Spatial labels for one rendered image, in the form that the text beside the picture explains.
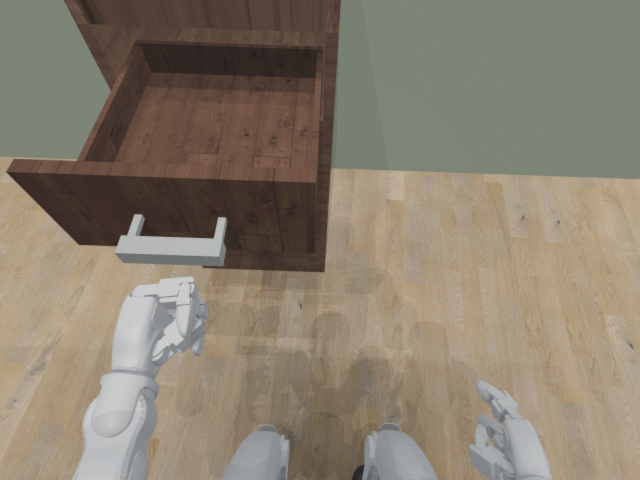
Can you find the drawer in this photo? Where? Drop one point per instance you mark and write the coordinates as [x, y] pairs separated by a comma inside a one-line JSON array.
[[193, 131]]

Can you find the right robot thigh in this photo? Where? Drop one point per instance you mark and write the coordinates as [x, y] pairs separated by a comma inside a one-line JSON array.
[[394, 455]]

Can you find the robot left forearm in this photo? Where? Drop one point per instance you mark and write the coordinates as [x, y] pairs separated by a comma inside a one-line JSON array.
[[117, 428]]

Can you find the handle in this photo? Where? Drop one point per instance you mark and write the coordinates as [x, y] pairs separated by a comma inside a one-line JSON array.
[[133, 248]]

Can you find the cabinet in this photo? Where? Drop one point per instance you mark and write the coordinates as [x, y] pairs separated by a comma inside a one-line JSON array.
[[111, 27]]

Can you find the robot left shin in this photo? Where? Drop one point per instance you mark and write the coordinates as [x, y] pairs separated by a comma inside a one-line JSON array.
[[267, 428]]

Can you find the right robot hand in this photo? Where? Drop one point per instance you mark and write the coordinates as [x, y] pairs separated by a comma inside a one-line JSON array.
[[517, 451]]

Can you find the left robot hand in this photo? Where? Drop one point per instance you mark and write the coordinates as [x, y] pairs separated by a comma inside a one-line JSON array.
[[142, 320]]

